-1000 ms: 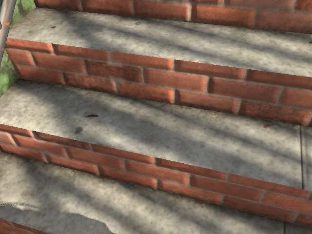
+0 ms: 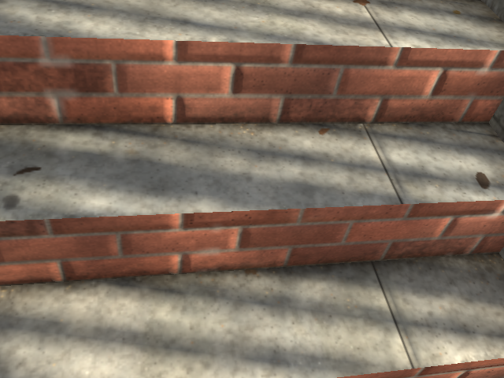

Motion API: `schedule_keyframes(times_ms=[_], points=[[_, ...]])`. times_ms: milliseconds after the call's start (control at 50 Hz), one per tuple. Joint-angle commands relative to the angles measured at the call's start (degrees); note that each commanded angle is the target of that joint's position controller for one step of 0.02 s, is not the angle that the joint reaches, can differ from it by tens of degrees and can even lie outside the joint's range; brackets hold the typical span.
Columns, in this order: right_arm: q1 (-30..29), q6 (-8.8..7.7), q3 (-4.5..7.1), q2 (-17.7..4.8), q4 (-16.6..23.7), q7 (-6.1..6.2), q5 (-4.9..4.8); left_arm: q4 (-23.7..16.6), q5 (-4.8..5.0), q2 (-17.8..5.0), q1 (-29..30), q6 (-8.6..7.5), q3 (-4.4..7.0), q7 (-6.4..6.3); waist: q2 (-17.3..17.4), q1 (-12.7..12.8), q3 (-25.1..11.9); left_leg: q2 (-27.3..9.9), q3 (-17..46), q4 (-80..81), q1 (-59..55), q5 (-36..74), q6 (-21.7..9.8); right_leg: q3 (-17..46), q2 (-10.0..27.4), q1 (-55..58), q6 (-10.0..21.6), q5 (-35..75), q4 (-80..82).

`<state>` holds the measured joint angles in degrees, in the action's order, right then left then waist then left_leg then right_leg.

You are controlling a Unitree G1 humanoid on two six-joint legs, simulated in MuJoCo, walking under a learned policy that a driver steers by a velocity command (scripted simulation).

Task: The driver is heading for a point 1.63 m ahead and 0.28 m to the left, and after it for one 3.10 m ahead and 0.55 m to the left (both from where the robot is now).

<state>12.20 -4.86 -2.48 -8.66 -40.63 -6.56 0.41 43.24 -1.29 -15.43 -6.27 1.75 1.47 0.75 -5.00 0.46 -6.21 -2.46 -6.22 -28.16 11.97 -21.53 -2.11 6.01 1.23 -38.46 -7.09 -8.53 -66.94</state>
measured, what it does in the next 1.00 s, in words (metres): steps on the spot: right foot, then left foot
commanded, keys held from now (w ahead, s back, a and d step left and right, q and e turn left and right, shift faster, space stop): q+shift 0.52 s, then shift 0.02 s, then e+shift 0.46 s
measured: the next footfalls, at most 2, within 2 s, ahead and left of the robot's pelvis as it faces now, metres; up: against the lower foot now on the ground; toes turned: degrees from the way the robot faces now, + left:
right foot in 0.18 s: +0.01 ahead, -0.13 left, +0.00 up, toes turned +4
left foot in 0.74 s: -0.03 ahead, +0.13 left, +0.00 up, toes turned +28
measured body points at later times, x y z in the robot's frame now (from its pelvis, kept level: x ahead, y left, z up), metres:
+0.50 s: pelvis +0.02 -0.06 +0.01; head +0.01 -0.05 +0.46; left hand +0.07 +0.20 -0.11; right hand +0.24 -0.24 -0.10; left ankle -0.09 +0.08 -0.43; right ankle -0.03 -0.13 -0.74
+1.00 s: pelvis +0.00 -0.02 +0.00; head +0.01 -0.02 +0.45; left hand +0.09 +0.25 -0.10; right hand +0.14 -0.27 -0.12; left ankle -0.07 +0.11 -0.74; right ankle -0.05 -0.15 -0.56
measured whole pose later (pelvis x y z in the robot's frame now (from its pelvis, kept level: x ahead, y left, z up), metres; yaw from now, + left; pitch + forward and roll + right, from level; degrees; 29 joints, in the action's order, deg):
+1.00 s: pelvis +0.00 -0.02 +0.00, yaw +14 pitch +7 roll +1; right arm 15.2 -1.2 4.0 -13.8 -46.8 3.1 2.1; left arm 43.8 -0.6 -12.7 -11.0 -1.4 3.5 4.1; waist -0.5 -2.4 -6.9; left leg -6.0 -12.7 -23.0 15.1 -13.5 0.8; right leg -0.1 2.2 -40.9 2.1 -31.0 -89.7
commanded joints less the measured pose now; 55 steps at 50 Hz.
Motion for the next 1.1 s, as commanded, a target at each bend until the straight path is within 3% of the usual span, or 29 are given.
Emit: schedule_keyframes(times_ms=[20,100,180,200,220,240,260,280,360,440,560,600,620,640,680,700,720,740,760,780,820,860,880,900,940,960,1020,1060,1100], points=[[4.3,-0.13,7.26,-17.5,0.8,1.55,0.72,-8.4,-0.13,-3.7,5.8,-1.17,0.88,-1.06,19.7,-1.0,-1.8,-15.5,19.3,0.1,-19.5,69.2,-13.5,-8.3,-2.0,-3.5,0.6,-11.4,15.4],[3.3,0.86,7.83,-12.9,0.4,1.83,1.51,-11.2,1.75,-1.0,4.3,-1.87,0.01,-4.45,16.4,-1.8,-1.7,-20.7,30.0,-0.8,-22.5,67.8,-18.6,-5.3,-0.5,-2.6,4.2,-13.3,22.8],[-8.5,3.10,8.17,-11.8,2.3,1.88,3.00,-8.9,2.50,-4.7,-8.5,-3.57,2.48,-4.80,11.7,5.4,-4.6,-7.4,20.3,-8.9,3.1,56.2,-9.8,-9.6,-4.9,35.6,13.1,16.7,50.0],[0.0,3.62,6.35,-5.0,2.3,1.74,3.08,-7.6,1.42,-10.0,-15.5,-4.21,4.56,-5.09,-1.7,3.5,-15.0,0.4,12.5,-26.9,16.6,30.9,-2.4,1.3,9.8,56.4,25.8,54.7,42.3],[7.0,3.19,6.35,-5.5,-0.2,1.40,2.76,-8.9,-1.01,-11.8,-14.6,-4.25,5.43,-4.04,-10.8,1.7,-12.2,7.2,11.1,-55.3,27.6,-13.4,3.3,10.2,24.7,53.7,34.3,73.8,41.9],[9.3,2.82,7.88,-9.2,-2.1,1.45,0.29,-8.2,-3.27,-7.4,-11.6,-4.33,3.64,-1.66,-1.4,-1.0,-8.0,4.9,14.8,-81.7,32.7,-13.9,4.2,4.3,26.8,43.0,30.0,65.5,39.6],[3.8,2.33,8.63,-9.3,-1.2,1.56,-1.64,-8.7,-3.73,-3.5,-6.8,-3.47,1.72,-0.09,0.0,-1.4,-2.4,5.5,17.1,-86.7,39.0,-7.4,3.1,-0.8,22.9,34.9,26.8,48.2,42.4],[-1.0,1.73,9.12,-10.2,0.0,2.06,-1.70,-9.4,-2.23,-0.6,-1.5,-2.83,0.30,0.60,-1.7,-2.2,-1.6,6.3,16.7,-89.2,41.4,-2.4,2.0,-4.0,20.4,30.8,25.5,42.1,44.6],[-4.7,1.68,6.91,-7.4,2.2,3.42,-2.14,-8.1,-2.72,-2.6,1.7,-1.93,0.00,1.55,-0.1,-3.7,-3.3,7.3,14.9,-91.1,43.4,4.4,2.2,-12.2,16.2,28.2,24.5,43.1,46.2],[-2.1,2.70,7.38,-9.9,-0.6,2.81,-1.69,-6.9,-3.15,-5.0,-0.4,-4.54,0.51,1.40,0.5,-2.6,-3.2,6.6,14.9,-93.2,46.5,8.3,3.8,-15.2,18.6,32.6,26.4,46.7,47.6],[-6.6,4.56,6.42,-8.2,-1.1,3.86,-0.15,-3.8,-3.70,-2.8,-2.1,-5.30,-0.18,2.45,1.0,-0.4,-1.7,2.1,15.3,-77.5,47.8,9.6,3.8,-18.1,19.6,37.9,26.2,38.4,51.0],[-5.9,5.71,5.52,-5.5,-2.7,4.06,0.32,-3.4,-2.47,3.1,3.1,-5.64,-2.56,4.37,4.0,-3.5,-1.1,-2.0,16.4,-55.7,40.5,11.2,5.0,-19.6,16.3,34.3,21.5,30.7,49.9],[-3.6,6.56,4.62,-3.9,-3.7,3.11,1.69,-4.0,-0.71,2.9,8.3,-5.67,-2.86,5.36,2.5,-6.8,-1.8,-4.1,9.6,-41.8,29.4,7.1,6.6,-22.2,12.8,27.7,19.6,25.5,50.1],[-5.5,7.11,4.15,-3.1,-3.9,1.77,2.39,-3.7,1.25,2.9,10.5,-5.93,-2.75,5.63,0.6,-6.8,-0.8,-3.7,2.8,-27.9,20.2,-3.4,9.5,-22.7,10.4,22.2,18.3,20.3,48.5],[-2.9,6.68,3.60,-2.4,-6.3,1.02,1.47,2.0,1.98,-1.9,-1.7,-5.13,-0.69,5.97,0.3,-4.4,3.2,1.0,-3.2,-7.0,13.0,4.9,10.2,-17.0,11.7,23.6,17.0,15.6,43.4],[-2.1,5.94,3.09,-0.6,-3.5,6.05,0.70,4.7,3.10,-6.8,-12.9,-5.47,2.52,-0.04,-3.4,1.0,2.8,5.4,-9.3,0.5,9.1,16.6,4.1,-13.9,15.2,34.7,16.5,35.5,45.8],[0.0,5.28,4.48,-7.2,-3.9,5.96,0.78,4.0,-0.34,-5.9,-3.3,-3.83,1.15,5.88,-5.2,-6.2,0.9,0.0,4.9,7.2,11.3,17.5,4.5,-8.4,19.7,34.3,18.3,21.8,40.9],[2.9,4.16,5.97,-12.0,-3.9,8.32,0.89,2.6,-1.04,-1.7,-6.5,-3.18,1.19,7.39,-0.6,-3.2,-4.7,-1.6,6.6,0.9,2.1,31.8,0.5,-9.8,17.6,31.5,17.2,17.5,36.7],[-0.7,2.88,7.35,-16.5,-1.6,9.61,1.68,2.1,-1.31,3.0,-11.3,-3.82,0.52,6.02,5.5,0.8,-10.2,-6.2,8.8,-2.2,-6.9,47.4,-7.3,-14.1,10.5,24.5,13.3,8.8,30.5],[-1.3,2.28,8.34,-17.2,-0.6,9.98,1.50,-0.4,-0.74,2.8,-8.2,-4.69,-0.01,4.42,9.2,-1.3,-10.2,-11.1,12.2,-0.9,-7.4,47.0,-13.9,-16.3,5.5,18.9,9.1,-1.7,27.4],[1.8,2.70,9.13,-16.2,-1.2,10.40,1.78,-4.8,-0.57,1.2,1.2,-4.88,0.91,2.38,12.1,-4.2,-4.0,-14.5,16.8,5.4,-5.7,23.4,-15.6,-15.7,2.6,6.9,9.0,-12.0,21.3],[7.5,2.99,10.29,-16.2,-0.6,10.64,1.48,-3.5,-0.76,-1.9,-1.6,-5.18,2.46,0.83,20.2,-9.7,-3.5,-26.4,25.6,12.2,-6.9,30.5,-23.0,-8.5,1.3,-3.5,6.4,-27.7,-15.1],[8.4,2.69,9.59,-15.6,-2.4,10.12,1.25,-2.9,-0.37,0.4,-2.4,-5.07,1.92,1.51,20.0,-7.9,-3.9,-26.1,24.2,11.5,-4.8,30.6,-21.6,-2.8,2.4,-8.7,7.5,-25.7,-37.5],[4.3,2.78,8.36,-13.4,-1.9,9.70,2.26,-3.5,0.32,2.6,1.3,-5.60,2.10,2.28,14.1,-6.0,-2.2,-22.4,16.4,13.6,-3.3,24.1,-17.8,-0.3,1.9,-12.8,9.9,-24.4,-42.8],[-4.6,2.44,6.16,-7.2,-0.8,9.26,2.19,-6.6,1.05,2.3,4.7,-5.32,2.04,2.65,5.9,-1.9,-2.8,-19.5,8.5,13.1,-3.6,24.5,-12.6,0.9,2.5,-13.9,11.4,-21.6,-35.4],[-6.4,2.45,6.09,-7.7,-0.7,9.40,1.42,-7.2,1.07,3.2,3.9,-4.64,1.32,3.28,6.1,-0.5,-4.0,-17.8,3.5,14.1,-4.4,26.1,-11.0,-1.8,3.3,-11.4,10.6,-24.1,-26.1],[-17.3,0.60,8.59,-15.0,6.0,10.50,2.41,-2.9,1.35,2.3,-5.0,-3.15,1.69,6.00,10.5,2.8,-3.5,-14.0,-7.5,14.7,3.5,35.9,-7.0,-7.9,3.5,11.2,5.9,-21.2,2.1],[-17.8,0.85,9.58,-18.2,6.9,9.93,4.48,-1.8,1.97,1.7,-12.3,-3.58,2.07,6.26,11.7,4.6,-1.7,-20.3,-5.6,12.1,5.5,38.2,-8.1,-7.3,3.2,19.7,5.7,-4.5,9.7],[-17.9,1.66,10.15,-17.7,7.0,8.78,4.08,-1.6,2.09,1.1,-16.0,-3.36,2.68,5.73,11.0,4.7,0.4,-21.4,-6.4,5.8,0.5,33.5,-6.8,-9.2,2.5,23.2,7.3,1.2,30.1]])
